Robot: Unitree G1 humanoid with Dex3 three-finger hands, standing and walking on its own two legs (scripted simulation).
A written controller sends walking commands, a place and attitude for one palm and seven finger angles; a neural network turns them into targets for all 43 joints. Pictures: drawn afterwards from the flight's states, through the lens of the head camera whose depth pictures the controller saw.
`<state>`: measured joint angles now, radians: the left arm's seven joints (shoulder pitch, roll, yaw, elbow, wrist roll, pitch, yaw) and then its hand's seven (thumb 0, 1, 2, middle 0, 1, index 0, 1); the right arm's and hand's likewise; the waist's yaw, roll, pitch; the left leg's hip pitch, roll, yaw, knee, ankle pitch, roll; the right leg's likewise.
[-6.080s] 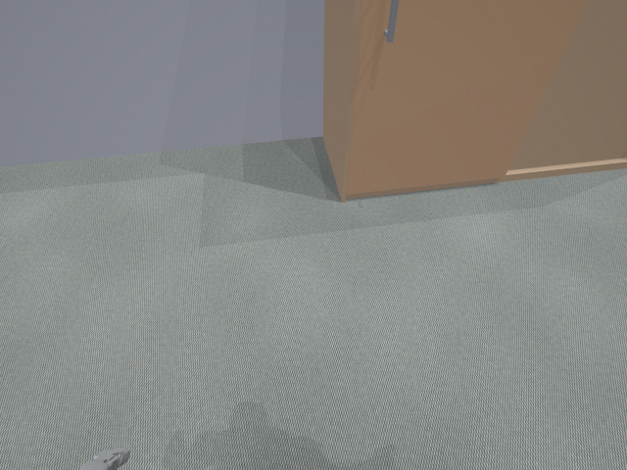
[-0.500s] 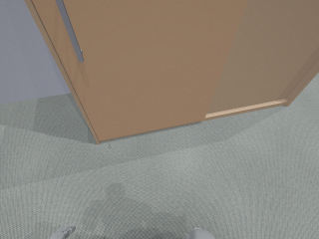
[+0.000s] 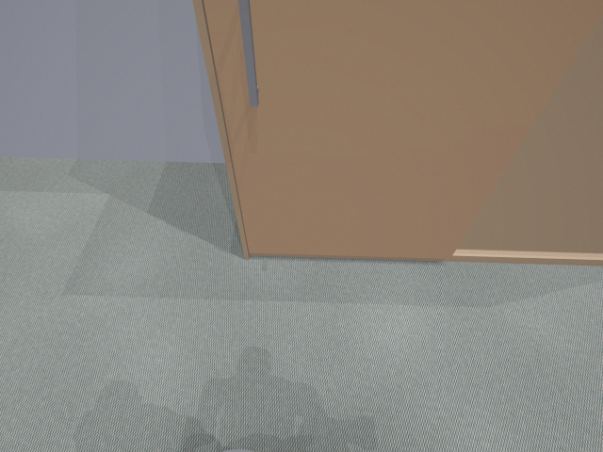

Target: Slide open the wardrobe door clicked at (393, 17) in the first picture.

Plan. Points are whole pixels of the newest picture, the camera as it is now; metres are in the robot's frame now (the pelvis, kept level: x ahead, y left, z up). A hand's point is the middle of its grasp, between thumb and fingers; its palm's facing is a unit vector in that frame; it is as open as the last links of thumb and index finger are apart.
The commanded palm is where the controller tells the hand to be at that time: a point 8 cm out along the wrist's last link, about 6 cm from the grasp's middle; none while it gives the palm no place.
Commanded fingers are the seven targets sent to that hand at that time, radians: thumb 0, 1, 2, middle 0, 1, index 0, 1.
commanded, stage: take the last steps up to it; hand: left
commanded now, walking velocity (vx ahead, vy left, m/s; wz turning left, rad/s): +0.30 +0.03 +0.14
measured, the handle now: (250, 48) +0.83 +0.18 +0.10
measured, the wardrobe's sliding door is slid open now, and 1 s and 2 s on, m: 0.00 0.00 0.00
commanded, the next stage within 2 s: come to a stop and stand still in 1.24 s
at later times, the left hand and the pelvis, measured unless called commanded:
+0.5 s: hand out of the picture +0.13 +0.19 -0.16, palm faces +0.03 -0.98 -0.20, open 7.4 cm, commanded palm none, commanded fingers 0.00 0.90 0.90 -0.20 -0.30 -0.20 -0.30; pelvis +0.07 +0.00 +0.00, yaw +2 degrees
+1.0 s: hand out of the picture +0.12 +0.18 -0.19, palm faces +0.19 -0.97 -0.12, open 7.3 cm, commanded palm none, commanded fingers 0.00 0.90 0.90 -0.20 -0.30 -0.20 -0.30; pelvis +0.23 +0.04 -0.01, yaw +5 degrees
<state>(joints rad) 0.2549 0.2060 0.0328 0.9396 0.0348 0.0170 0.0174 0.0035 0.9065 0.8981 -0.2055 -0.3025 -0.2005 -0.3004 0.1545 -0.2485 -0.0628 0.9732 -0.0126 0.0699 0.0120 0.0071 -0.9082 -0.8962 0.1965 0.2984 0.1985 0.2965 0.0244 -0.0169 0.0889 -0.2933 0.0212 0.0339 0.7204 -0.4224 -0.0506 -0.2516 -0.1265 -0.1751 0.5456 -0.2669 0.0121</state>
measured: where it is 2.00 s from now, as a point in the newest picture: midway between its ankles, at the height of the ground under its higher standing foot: (287, 401)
